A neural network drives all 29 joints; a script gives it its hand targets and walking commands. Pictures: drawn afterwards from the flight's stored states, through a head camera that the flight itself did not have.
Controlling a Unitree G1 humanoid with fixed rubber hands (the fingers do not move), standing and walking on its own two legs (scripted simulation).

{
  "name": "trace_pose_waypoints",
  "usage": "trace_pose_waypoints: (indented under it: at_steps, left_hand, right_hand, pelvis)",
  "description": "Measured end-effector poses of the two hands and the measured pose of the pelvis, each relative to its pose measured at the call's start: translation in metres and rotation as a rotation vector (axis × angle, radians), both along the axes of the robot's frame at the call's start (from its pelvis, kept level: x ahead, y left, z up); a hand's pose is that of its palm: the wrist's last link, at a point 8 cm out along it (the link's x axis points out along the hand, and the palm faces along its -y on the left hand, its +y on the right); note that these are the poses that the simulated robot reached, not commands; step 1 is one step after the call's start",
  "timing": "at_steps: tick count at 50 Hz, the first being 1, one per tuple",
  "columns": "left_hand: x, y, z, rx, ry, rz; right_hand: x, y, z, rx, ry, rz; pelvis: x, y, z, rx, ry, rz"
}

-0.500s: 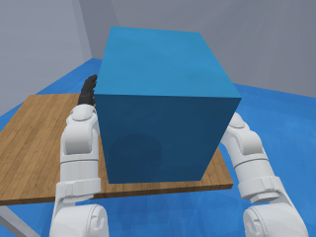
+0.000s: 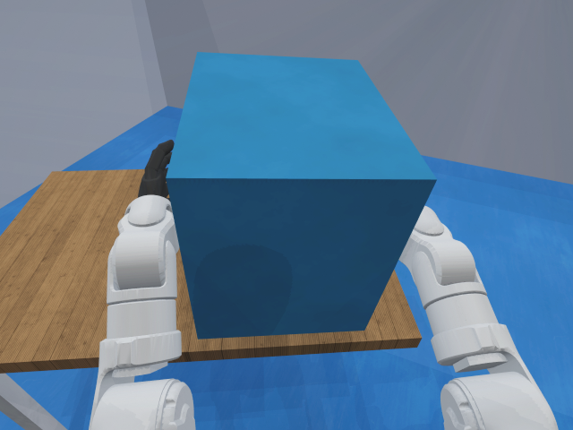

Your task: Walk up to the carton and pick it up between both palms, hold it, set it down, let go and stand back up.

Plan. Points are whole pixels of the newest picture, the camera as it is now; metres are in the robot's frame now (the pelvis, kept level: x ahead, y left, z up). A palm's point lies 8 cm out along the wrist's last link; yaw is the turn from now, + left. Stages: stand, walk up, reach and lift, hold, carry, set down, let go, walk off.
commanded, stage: hold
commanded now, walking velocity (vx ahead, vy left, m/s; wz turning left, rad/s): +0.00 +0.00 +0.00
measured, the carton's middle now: (281, 192) +0.40 +0.00 +0.18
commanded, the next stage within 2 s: set down in 0.60 s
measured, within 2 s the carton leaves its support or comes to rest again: neither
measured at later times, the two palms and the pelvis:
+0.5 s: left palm (155, 202) +0.36 +0.17 +0.20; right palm (402, 207) +0.35 -0.16 +0.18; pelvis -0.01 +0.00 +0.00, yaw +0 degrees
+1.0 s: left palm (153, 200) +0.37 +0.17 +0.19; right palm (393, 212) +0.37 -0.15 +0.16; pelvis +0.00 +0.00 +0.00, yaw +0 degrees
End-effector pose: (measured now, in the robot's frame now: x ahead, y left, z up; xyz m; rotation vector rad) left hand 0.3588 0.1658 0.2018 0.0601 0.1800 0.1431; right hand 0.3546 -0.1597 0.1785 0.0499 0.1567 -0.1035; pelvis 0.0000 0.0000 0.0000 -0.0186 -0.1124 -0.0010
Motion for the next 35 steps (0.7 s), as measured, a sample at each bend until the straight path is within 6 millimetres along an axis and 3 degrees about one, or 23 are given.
trace_pose_waypoints:
  at_steps: [35]
  left_hand:
    - [0.0015,-0.0004,0.0008,0.0,0.012,-0.003]
  right_hand:
    - [0.0003,-0.0005,0.001,-0.002,0.011,-0.004]
  pelvis:
    - [-0.0038,-0.0017,0.0,0.001,-0.003,-0.001]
